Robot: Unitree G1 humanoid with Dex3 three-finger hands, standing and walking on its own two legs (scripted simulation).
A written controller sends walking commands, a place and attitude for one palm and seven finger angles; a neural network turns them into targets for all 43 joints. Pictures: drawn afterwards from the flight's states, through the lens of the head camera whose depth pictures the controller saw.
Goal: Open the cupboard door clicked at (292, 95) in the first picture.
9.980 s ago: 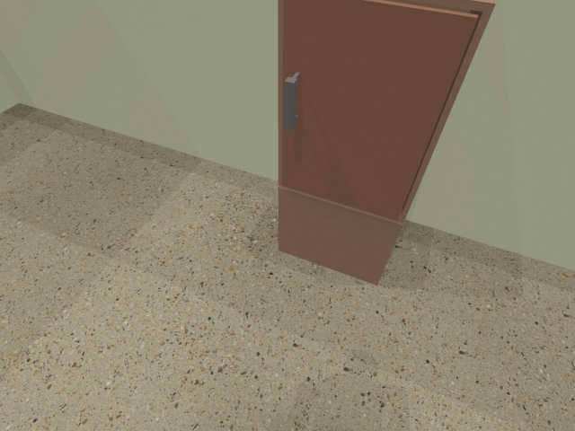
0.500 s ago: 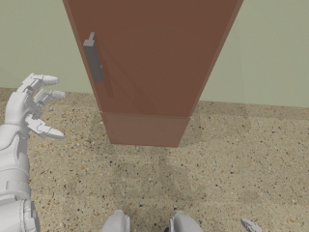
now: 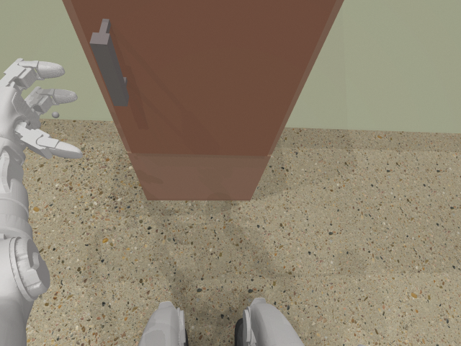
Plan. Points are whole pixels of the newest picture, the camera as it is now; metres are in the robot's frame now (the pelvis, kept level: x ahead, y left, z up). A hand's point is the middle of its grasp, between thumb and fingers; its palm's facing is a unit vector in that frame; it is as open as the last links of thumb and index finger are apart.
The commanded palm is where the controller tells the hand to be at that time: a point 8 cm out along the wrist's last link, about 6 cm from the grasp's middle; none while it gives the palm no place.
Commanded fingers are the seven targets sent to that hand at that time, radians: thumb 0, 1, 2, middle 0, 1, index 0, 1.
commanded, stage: move the hooked fingers beside the handle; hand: left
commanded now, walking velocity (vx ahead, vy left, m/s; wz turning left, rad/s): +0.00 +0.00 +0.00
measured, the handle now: (114, 65) +0.58 +0.18 +0.08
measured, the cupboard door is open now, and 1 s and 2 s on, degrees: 0 0 0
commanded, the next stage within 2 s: slide the fingers in behind the handle in 1.16 s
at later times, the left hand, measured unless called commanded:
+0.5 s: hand (63, 86) +0.53 +0.26 +0.07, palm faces -0.04 -1.00 -0.01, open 14.0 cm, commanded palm +0.51 +0.30 +0.07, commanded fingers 0.00 -0.50 0.30 -0.30 -1.20 -0.30 -1.20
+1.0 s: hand (67, 91) +0.53 +0.25 +0.07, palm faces -0.03 -1.00 +0.00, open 13.9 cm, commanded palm +0.51 +0.29 +0.07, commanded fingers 0.00 -0.50 0.30 -0.30 -1.20 -0.30 -1.20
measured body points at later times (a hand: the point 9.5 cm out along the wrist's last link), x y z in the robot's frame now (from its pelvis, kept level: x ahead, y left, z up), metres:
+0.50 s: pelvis +0.00 +0.01 -0.01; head +0.16 +0.05 +0.41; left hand +0.52 +0.31 +0.08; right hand -0.01 -0.26 -0.10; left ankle +0.02 +0.10 -0.66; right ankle +0.02 -0.13 -0.66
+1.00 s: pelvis +0.01 +0.01 +0.00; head +0.16 +0.05 +0.42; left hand +0.52 +0.31 +0.07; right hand +0.01 -0.26 -0.10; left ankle +0.02 +0.10 -0.66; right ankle +0.02 -0.13 -0.66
